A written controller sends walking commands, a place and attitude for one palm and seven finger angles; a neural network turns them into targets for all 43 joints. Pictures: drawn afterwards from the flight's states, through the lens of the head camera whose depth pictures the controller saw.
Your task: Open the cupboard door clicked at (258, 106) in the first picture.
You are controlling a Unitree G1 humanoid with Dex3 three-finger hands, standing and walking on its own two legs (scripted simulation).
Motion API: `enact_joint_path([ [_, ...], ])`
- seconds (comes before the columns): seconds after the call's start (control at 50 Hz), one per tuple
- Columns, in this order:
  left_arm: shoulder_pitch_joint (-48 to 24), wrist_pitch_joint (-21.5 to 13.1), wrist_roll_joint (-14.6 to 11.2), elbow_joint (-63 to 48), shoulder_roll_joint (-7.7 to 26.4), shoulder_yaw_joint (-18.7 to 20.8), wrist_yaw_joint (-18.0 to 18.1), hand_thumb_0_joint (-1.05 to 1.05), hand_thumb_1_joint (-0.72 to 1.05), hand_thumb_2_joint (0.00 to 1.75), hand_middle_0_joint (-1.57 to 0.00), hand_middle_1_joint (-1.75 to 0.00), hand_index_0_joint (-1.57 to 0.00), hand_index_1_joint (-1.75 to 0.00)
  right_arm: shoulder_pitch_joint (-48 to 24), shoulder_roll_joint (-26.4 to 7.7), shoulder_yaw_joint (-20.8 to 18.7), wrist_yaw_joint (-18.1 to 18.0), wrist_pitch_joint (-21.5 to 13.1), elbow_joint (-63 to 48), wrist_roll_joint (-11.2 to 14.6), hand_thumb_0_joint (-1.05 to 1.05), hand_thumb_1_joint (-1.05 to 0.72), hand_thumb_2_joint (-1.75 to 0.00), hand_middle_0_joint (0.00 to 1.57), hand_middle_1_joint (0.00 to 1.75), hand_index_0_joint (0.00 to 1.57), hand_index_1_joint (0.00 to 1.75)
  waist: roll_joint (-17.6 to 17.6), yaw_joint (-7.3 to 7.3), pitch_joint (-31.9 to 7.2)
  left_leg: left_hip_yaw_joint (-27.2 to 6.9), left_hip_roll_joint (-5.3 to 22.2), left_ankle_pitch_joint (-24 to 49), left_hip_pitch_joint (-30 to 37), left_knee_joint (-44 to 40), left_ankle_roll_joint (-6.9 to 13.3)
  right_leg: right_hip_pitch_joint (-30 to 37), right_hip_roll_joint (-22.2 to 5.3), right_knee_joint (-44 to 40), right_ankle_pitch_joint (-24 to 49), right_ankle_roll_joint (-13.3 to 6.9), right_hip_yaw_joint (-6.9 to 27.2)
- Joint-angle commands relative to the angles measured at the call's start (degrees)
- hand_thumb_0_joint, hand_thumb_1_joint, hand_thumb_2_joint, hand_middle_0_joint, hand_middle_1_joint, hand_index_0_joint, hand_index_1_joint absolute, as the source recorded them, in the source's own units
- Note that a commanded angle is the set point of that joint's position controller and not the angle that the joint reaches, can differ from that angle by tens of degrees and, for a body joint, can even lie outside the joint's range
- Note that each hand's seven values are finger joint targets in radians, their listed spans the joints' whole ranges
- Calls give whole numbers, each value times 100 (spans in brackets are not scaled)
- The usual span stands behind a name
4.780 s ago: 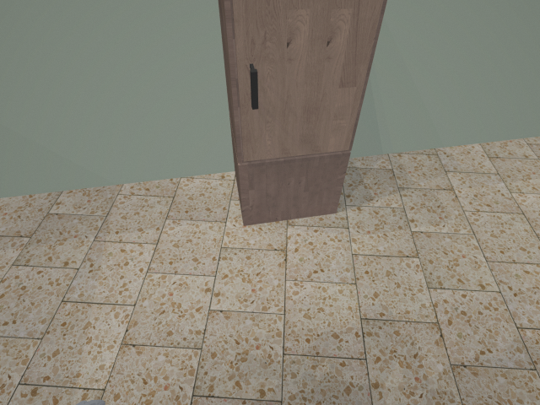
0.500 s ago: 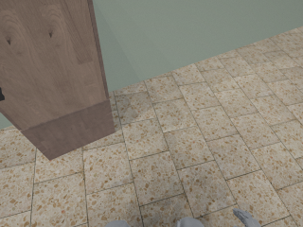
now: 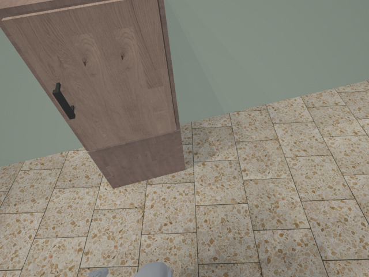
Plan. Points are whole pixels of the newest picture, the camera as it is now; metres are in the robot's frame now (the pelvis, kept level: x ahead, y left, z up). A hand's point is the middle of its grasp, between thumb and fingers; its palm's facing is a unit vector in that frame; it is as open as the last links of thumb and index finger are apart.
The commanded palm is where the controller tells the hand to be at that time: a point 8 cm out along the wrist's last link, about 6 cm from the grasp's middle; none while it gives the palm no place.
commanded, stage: turn to face it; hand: left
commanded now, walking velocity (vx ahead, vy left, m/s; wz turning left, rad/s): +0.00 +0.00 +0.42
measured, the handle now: (65, 101) +0.67 +0.45 -0.03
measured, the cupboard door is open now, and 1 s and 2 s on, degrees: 0 0 0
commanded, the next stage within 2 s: take the last steps up to it in 0.36 s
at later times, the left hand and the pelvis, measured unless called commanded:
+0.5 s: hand out of the picture -0.01 +0.26 -0.17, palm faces +0.24 -0.93 -0.27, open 7.4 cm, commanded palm none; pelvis -0.01 +0.04 +0.00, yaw +11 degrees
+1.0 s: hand out of the picture -0.07 +0.18 -0.16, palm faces +0.40 -0.90 -0.15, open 7.4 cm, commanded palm none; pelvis +0.06 +0.08 +0.00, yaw +17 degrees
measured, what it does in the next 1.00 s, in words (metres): steps on the spot, turning left: left foot, then right foot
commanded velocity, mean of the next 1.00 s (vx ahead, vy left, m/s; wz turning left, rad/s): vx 0.16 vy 0.02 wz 0.17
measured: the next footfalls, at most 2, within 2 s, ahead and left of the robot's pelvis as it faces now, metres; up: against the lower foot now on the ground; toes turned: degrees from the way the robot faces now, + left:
left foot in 0.22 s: +0.03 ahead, +0.16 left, +0.00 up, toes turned +12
right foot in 0.60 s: +0.05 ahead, -0.08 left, +0.00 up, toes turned +7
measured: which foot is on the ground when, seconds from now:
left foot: up 0.00-0.20, down 0.22-0.60, up 0.62-1.00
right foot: down 0.00-0.22, up 0.24-0.58, down 0.60-1.00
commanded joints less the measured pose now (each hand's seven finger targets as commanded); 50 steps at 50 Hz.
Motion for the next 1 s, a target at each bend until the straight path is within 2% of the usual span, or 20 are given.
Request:
enact_joint_path([
  [0.0, 399, -160, 28, -198, 1259, 356, 71, 0, 90, 90, -20, -30, -20, -30, -610, -177, 9, 29, -133, -551, 14, 0, -90, -90, 20, 30, 20, 30, -1376, 410, -237, 248, 233, -254, -182, -655, -112, 674, -1387, -835, 3159, -634, 554],
  [0.1, 553, -96, 65, -40, 1510, 431, 51, 0, 90, 90, -20, -30, -20, -30, -726, -133, 116, 9, -198, -587, 59, 0, -90, -90, 20, 30, 20, 30, -1710, 523, -399, 581, 191, -380, 611, -2065, 35, 677, -1512, -502, 3447, -629, 375],
  [0.16, 434, -57, 2, 34, 1542, 445, 28, 0, 90, 90, -20, -30, -20, -30, -257, -283, 117, -32, -279, -453, 38, 0, -90, -90, 20, 30, 20, 30, -1407, 224, -607, 768, 107, 756, 1709, -3666, 151, 364, -1296, 209, 3234, -240, 32],
  [0.18, 454, -32, -55, -7, 1408, 419, 1, 0, 90, 90, -20, -30, -20, -30, 40, -610, 39, -40, -337, -388, 8, 0, -90, -90, 20, 30, 20, 30, -688, 55, -878, 372, 500, 1874, 2723, -4177, 323, -330, -1087, 1032, 2567, 46, -173],
  [0.2, 489, -15, -83, -181, 1000, 338, -40, 0, 90, 90, -20, -30, -20, -30, 344, -1221, -92, -61, -374, -395, -24, 0, -90, -90, 20, 30, 20, 30, 1118, -77, -1114, -1449, 1966, 3937, 3649, -4247, 978, -1767, -339, 2271, -480, 441, -343],
  [0.22, 172, 14, -35, -331, 886, 241, -3, 0, 90, 90, -20, -30, -20, -30, 645, -1400, -111, -87, -331, -298, 23, 0, -90, -90, 20, 30, 20, 30, 1167, -219, -1061, -1643, 2523, 4826, 3194, -4334, 1548, -1874, -180, 2966, -2091, 427, 128],
  [0.26, -156, 90, -67, -164, 923, 278, 23, 0, 90, 90, -20, -30, -20, -30, 260, -1097, -27, -232, -359, -259, -13, 0, -90, -90, 20, 30, 20, 30, 1188, -122, -657, -1474, 2096, 4083, 2536, -4448, 1552, -2031, -210, 3500, -1565, 406, 666],
  [0.3, 110, 87, -49, 71, 921, 292, -52, 0, 90, 90, -20, -30, -20, -30, -300, -774, 107, -247, -386, -374, -15, 0, -90, -90, 20, 30, 20, 30, 707, 179, -480, -920, 1650, 3643, 2180, -4497, 1310, -1760, -190, 3382, -938, 413, 637],
  [0.34, 282, 107, -56, 189, 857, 267, -68, 0, 90, 90, -20, -30, -20, -30, -370, -742, 115, -242, -401, -385, 0, 0, -90, -90, 20, 30, 20, 30, 614, 213, -536, -699, 1489, 3443, 2169, -4572, 1259, -1548, -100, 3002, -770, 444, 547],
  [0.44, 230, 111, -59, 177, 707, 205, -41, 0, 90, 90, -20, -30, -20, -30, -251, -732, 90, -228, -356, -278, -18, 0, -90, -90, 20, 30, 20, 30, 460, 151, -497, -973, 1535, 2675, 2133, -4709, 1353, -1199, 88, 1961, -772, 414, 484],
  [0.5, 516, 11, -34, 290, 622, 165, -75, 0, 90, 90, -20, -30, -20, -30, -257, -662, 94, -199, -347, -210, -35, 0, -90, -90, 20, 30, 20, 30, 616, 224, -547, -1160, 1410, 1035, 1824, -4782, 1278, -568, 266, 1041, -674, 338, 357],
  [0.54, 1047, -75, 4, 499, 579, 160, -107, 0, 90, 90, -20, -30, -20, -30, -365, -561, 108, -188, -336, -177, -15, 0, -90, -90, 20, 30, 20, 30, 315, 491, -391, -1045, 1126, -478, 1003, -4513, 1035, 444, 366, -55, -38, 311, 197],
  [0.56, 1343, -137, 60, 592, 754, 202, -93, 0, 90, 90, -20, -30, -20, -30, -312, -325, 124, -173, -344, -167, 17, 0, -90, -90, 20, 30, 20, 30, -328, 617, -198, -736, 679, -1121, 263, -3807, 780, 1047, 96, -753, -293, 230, 563],
  [0.58, 1604, -192, 141, 596, 1242, 304, -46, 0, 90, 90, -20, -30, -20, -30, -281, 73, 212, -140, -357, -307, 75, 0, -90, -90, 20, 30, 20, 30, -1869, 736, 15, 41, -100, -1254, -833, -2135, 423, 1280, -1249, -1841, -1967, -273, 2515],
  [0.6, 1678, -169, 55, 521, 1513, 318, -18, 0, 90, 90, -20, -30, -20, -30, -623, -77, 179, -86, -342, -510, -3, 0, -90, -90, 20, 30, 20, 30, -1726, 861, 277, -70, -4, -1140, -1055, -1120, 377, 631, -2127, -2575, -2827, -719, 3474],
  [0.62, 1578, -261, 23, 527, 1461, 356, 12, 0, 90, 90, -20, -30, -20, -30, -736, -193, 125, -51, -324, -506, -50, 0, -90, -90, 20, 30, 20, 30, -1857, 780, 430, -352, 186, -653, -1035, -554, 414, 93, -2067, -2828, -3160, -767, 3805],
  [0.66, 984, -368, 22, 504, 975, 221, -4, 0, 90, 90, -20, -30, -20, -30, -318, -200, 63, 25, -344, -187, -64, 0, -90, -90, 20, 30, 20, 30, -1173, 347, 651, -288, 396, 348, -814, -160, 383, -263, -1536, -2546, -2095, -514, 2520],
  [0.72, 1083, -484, 4, 614, 656, 142, -9, 0, 90, 90, -20, -30, -20, -30, 122, 77, 96, 52, -355, 103, -50, 0, -90, -90, 20, 30, 20, 30, -1015, 241, 384, 8, 449, 1072, -512, -248, 230, 6, -1043, -2284, -427, -348, 1228],
  [0.9, 1827, -520, 69, 1269, 711, 194, -11, 0, 90, 90, -20, -30, -20, -30, -584, 375, 200, 95, -525, -31, -3, 0, -90, -90, 20, 30, 20, 30, -1255, 589, 395, 595, 591, 704, -140, -2348, 271, 552, -1267, -2016, 373, -637, 819],
  [0.98, 1635, -422, 15, 1376, 699, 230, -7, 0, 90, 90, -20, -30, -20, -30, 298, 288, 221, 9, -677, 314, -7, 0, -90, -90, 20, 30, 20, 30, -960, 186, 36, 999, 255, 1028, 1901, -3696, 377, -82, -893, -915, 868, -403, 365],
])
